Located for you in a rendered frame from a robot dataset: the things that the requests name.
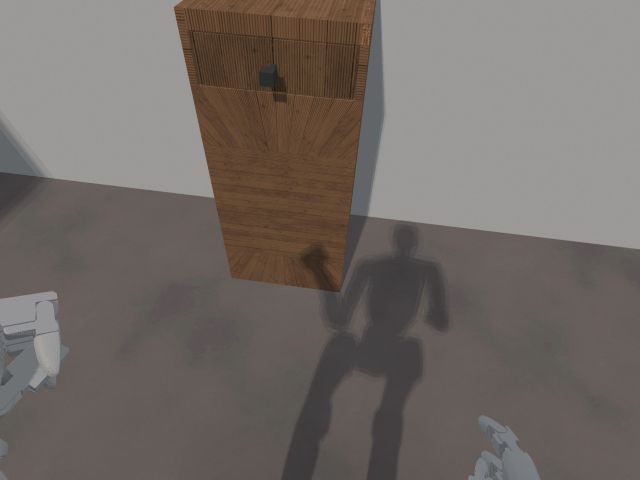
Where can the handle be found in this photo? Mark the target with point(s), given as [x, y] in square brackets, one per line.
[268, 76]

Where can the cabinet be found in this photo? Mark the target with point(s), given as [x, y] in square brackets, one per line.
[282, 165]

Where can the robot left hand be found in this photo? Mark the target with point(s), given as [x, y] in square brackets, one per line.
[29, 331]

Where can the drawer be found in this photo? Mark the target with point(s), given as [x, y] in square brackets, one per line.
[303, 66]

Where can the robot right hand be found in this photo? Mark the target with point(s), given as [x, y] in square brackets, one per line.
[515, 464]

